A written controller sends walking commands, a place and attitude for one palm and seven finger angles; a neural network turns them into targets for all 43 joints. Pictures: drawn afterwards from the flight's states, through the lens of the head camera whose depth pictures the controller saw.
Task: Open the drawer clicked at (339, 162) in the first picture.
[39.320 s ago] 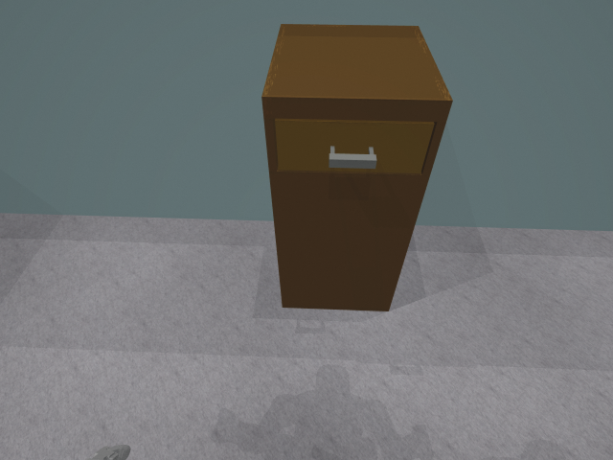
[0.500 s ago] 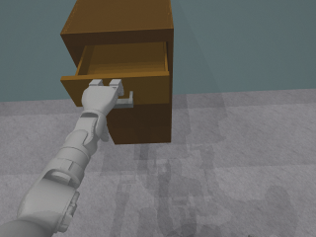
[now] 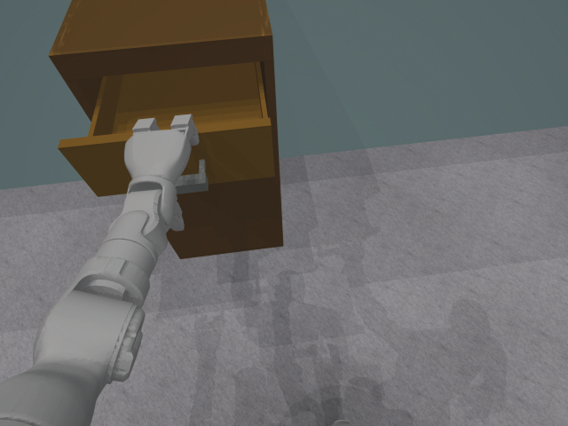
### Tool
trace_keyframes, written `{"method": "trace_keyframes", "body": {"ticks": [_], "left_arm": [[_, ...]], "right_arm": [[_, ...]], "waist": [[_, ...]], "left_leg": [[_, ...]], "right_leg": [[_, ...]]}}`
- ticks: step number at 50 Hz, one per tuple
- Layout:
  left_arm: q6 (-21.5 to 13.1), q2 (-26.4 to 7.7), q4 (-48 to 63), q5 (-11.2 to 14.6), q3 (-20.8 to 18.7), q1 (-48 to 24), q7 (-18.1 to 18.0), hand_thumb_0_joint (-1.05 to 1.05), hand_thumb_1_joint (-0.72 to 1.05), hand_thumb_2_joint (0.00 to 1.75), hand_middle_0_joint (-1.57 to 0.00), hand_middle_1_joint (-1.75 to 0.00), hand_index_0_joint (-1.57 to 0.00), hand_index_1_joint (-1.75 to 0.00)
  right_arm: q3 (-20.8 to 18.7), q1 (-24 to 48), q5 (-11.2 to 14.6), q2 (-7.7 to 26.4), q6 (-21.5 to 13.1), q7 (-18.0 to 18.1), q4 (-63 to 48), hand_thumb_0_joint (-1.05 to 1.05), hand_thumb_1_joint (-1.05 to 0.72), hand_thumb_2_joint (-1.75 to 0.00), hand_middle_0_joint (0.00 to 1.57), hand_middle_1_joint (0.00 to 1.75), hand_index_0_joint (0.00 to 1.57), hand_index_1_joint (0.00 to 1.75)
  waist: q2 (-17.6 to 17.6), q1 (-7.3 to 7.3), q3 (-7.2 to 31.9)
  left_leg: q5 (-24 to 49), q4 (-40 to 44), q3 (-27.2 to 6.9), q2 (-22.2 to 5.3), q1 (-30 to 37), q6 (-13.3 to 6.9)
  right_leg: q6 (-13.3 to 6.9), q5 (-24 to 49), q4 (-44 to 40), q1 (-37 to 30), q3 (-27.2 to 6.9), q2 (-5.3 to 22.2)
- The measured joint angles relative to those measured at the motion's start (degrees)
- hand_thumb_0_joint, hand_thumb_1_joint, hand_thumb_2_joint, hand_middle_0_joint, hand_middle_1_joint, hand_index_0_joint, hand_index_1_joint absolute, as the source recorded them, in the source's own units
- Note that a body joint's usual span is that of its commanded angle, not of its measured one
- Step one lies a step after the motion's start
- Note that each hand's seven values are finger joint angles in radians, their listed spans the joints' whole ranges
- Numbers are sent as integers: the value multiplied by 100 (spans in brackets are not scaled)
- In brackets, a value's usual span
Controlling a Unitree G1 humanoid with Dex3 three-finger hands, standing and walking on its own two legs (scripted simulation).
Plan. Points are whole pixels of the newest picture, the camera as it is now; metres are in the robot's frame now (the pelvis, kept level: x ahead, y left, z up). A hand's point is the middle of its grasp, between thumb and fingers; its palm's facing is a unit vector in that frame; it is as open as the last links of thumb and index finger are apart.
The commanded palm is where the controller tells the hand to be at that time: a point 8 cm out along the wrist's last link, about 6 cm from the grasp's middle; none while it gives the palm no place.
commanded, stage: move the hooked fingers above the handle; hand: left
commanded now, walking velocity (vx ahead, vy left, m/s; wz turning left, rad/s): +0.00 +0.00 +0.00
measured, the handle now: (177, 176) +0.54 +0.16 -0.02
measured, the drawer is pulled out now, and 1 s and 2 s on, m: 0.18 0.18 0.18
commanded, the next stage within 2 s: none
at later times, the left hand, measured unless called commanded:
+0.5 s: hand (155, 171) +0.50 +0.17 +0.05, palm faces +0.05 +0.04 -1.00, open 13.8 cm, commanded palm +0.46 +0.18 +0.09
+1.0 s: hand (131, 179) +0.48 +0.20 +0.05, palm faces +0.10 +0.08 -0.99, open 13.8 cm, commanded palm +0.45 +0.18 +0.09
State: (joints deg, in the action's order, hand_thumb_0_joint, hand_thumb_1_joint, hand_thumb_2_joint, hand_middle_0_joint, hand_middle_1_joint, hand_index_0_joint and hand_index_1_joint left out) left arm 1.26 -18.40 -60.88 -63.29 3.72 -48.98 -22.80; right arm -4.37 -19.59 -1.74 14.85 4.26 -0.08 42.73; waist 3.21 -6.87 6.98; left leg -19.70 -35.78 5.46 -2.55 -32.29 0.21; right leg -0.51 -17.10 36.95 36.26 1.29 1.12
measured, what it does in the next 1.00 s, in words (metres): stands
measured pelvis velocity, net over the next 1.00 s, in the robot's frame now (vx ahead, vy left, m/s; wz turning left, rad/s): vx -0.01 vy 0.01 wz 0.02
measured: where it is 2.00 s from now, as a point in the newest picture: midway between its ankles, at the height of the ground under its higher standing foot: outside the picture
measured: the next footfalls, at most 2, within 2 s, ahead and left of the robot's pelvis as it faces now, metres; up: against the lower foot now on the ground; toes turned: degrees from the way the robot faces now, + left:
none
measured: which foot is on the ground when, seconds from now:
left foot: down 0.00-1.00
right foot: down 0.00-1.00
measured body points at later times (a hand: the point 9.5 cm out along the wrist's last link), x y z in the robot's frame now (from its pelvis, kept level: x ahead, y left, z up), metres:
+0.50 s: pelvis -0.01 +0.01 +0.00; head +0.08 -0.01 +0.44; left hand +0.49 +0.17 +0.10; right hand +0.04 -0.26 -0.14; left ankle -0.04 +0.12 -0.72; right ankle +0.00 -0.11 -0.72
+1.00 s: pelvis -0.01 +0.01 +0.00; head +0.08 -0.01 +0.43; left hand +0.47 +0.20 +0.10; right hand +0.03 -0.26 -0.15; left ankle -0.04 +0.12 -0.72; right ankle +0.00 -0.11 -0.72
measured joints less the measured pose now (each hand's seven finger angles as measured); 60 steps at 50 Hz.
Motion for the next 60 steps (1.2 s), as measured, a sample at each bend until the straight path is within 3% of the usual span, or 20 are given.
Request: {"method": "trace_keyframes", "body": {"ticks": [3, 7, 10, 14, 17, 19, 21, 24, 27, 30, 34, 37, 40, 42, 45, 48, 51, 54, 57, 60], "left_arm": [[365, -70, -162, -2, -18, 9, -128, 0, -49, 30, -32, -120, -32, -120], [675, -131, -256, 189, 174, 66, 140, 0, -49, 30, -32, -120, -31, -120], [543, -85, -134, 356, 501, 103, 486, 0, -49, 30, -32, -120, -31, -120], [-26, 49, 138, 318, 785, 73, 654, 0, -49, 30, -32, -120, -32, -120], [-325, 140, 178, 149, 751, -69, 384, 0, -49, 30, -32, -120, -32, -120], [-308, 181, 41, 37, 596, -240, 80, 0, -49, 30, -32, -120, -32, -120], [-69, 159, -222, -29, 363, -436, -201, 0, -49, 30, -32, -120, -32, -120], [571, -3, -699, -47, 207, -707, -367, 0, -49, 30, -32, -120, -32, -120], [848, -133, -811, 83, 200, -759, -223, 0, -49, 30, -32, -120, -31, -122], [897, -111, -585, 310, 332, -701, 257, 0, -49, 30, -32, -120, -28, -123], [553, -110, -484, 414, 487, -399, 825, 0, -49, 30, -32, -120, -28, -123], [23, -29, -61, 368, 537, 24, 927, 0, -49, 30, -32, -120, -29, -122], [-541, 64, 440, 180, 368, 447, 634, 0, -49, 30, -32, -120, -30, -121], [-684, 71, 585, 1, 228, 560, 243, 0, -49, 30, -32, -120, -31, -121], [-389, -15, 443, -197, 84, 386, -368, 0, -49, 30, -32, -120, -31, -121], [308, -173, 75, -167, 70, 12, -624, 0, -49, 30, -32, -120, -32, -121], [1018, -215, -377, 182, 349, -388, -321, 0, -49, 30, -32, -120, -32, -121], [1287, -96, -661, 605, 785, -622, 409, 0, -49, 30, -32, -120, -31, -120], [834, 51, -573, 789, 1009, -611, 1118, 0, -49, 30, -32, -120, -31, -120], [-48, 170, -156, 630, 929, -402, 1338, 0, -49, 30, -32, -120, -31, -120]], "right_arm": [[27, 41, 35, -18, 19, -46, -15, 1, -90, -90, 20, 30, 20, 30], [33, 89, 106, -64, 50, -48, -38, 1, -90, -90, 20, 30, 20, 30], [13, 103, 130, -93, 29, 2, -38, 1, -90, -90, 20, 30, 20, 30], [10, 164, 103, -92, -62, 89, -29, 1, -90, -90, 20, 30, 20, 30], [30, 244, 60, -64, -132, 98, -48, 1, -90, -90, 20, 30, 20, 30], [61, 316, 26, -42, -163, 69, -59, 1, -90, -90, 20, 30, 20, 30], [130, 407, 5, -26, -146, 37, -63, 1, -90, -90, 20, 30, 20, 30], [210, 481, 21, -25, -90, -8, -97, 1, -90, -90, 20, 30, 20, 30], [214, 403, 83, -40, 3, -7, -140, 1, -90, -90, 20, 30, 20, 30], [167, 215, 122, -65, 82, 40, -117, 1, -90, -90, 20, 30, 20, 30], [160, 1, 144, -71, 126, 99, -83, 1, -90, -90, 20, 30, 20, 30], [81, -121, 102, -69, 68, 100, -117, 1, -90, -90, 20, 30, 20, 30], [1, -141, 12, -49, 10, 89, -128, 1, -90, -90, 20, 30, 20, 30], [-18, -78, -34, -35, -17, 64, -105, 1, -90, -90, 20, 30, 20, 30], [-7, 102, -68, -32, -54, -7, -37, 1, -90, -90, 20, 30, 20, 30], [22, 294, -50, -46, -26, -74, 23, 1, -90, -90, 20, 30, 20, 30], [22, 385, 50, -66, 67, -115, 74, 1, -90, -90, 20, 30, 20, 30], [66, 396, 143, -79, 155, -65, 106, 1, -90, -90, 20, 30, 20, 30], [129, 387, 146, -80, 132, 58, 61, 1, -90, -90, 20, 30, 20, 30], [134, 338, 96, -62, 15, 176, -78, 1, -90, -90, 20, 30, 20, 30]], "waist": [[20, 28, -4], [25, 110, -51], [2, 178, -100], [-64, 196, -125], [-96, 137, -88], [-95, 76, -62], [-91, 6, -57], [-58, -71, -85], [-16, -54, -112], [8, 20, -83], [-28, 39, 9], [-61, 80, 8], [-68, 117, 8], [-60, 109, 2], [-39, 83, -40], [8, 81, -79], [67, 143, -94], [76, 171, -91], [20, 96, -114], [-57, 15, -113]], "left_leg": [[9, 9, 32, -1, 0, -9], [66, 96, 12, 14, 85, -24], [103, 140, -71, 44, 166, -34], [92, 73, -175, 87, 159, -45], [49, -44, -191, 106, 43, -55], [19, -128, -171, 110, -66, -63], [1, -179, -119, 104, -158, -71], [6, -190, -34, 85, -265, -81], [34, -128, 25, 70, -283, -88], [57, -30, 20, 67, -182, -91], [27, 29, -3, 51, -15, -74], [-22, -27, -36, 37, 17, -64], [-82, -143, -53, 30, -39, -61], [-120, -247, -72, 33, -123, -60], [-143, -390, -112, 47, -291, -57], [-101, -402, -133, 56, -387, -55], [-12, -259, -147, 69, -310, -53], [71, -71, -179, 90, -121, -57], [94, -3, -227, 111, 7, -55], [35, -107, -219, 106, -42, -48]], "right_leg": [[10, 21, -9, 12, -33, -5], [23, 79, -115, -96, -13, 7], [32, 101, -197, -235, 69, 39], [44, 74, -176, -296, 169, 90], [50, 33, -69, -192, 180, 115], [55, 10, 19, -71, 156, 123], [62, 5, 86, 53, 101, 117], [73, 35, 117, 207, 15, 94], [83, 80, 65, 255, -43, 70], [91, 103, -40, 146, -36, 62], [81, 71, -109, -33, -10, 44], [68, 30, -89, -92, 22, 34], [64, -22, 6, -50, 36, 34], [61, -63, 105, 25, 51, 43], [52, -103, 249, 177, 84, 67], [51, -69, 263, 264, 101, 77], [48, 9, 125, 179, 117, 82], [56, 69, -52, -23, 154, 94], [56, 65, -108, -168, 203, 113], [48, 4, 8, -106, 192, 115]]}}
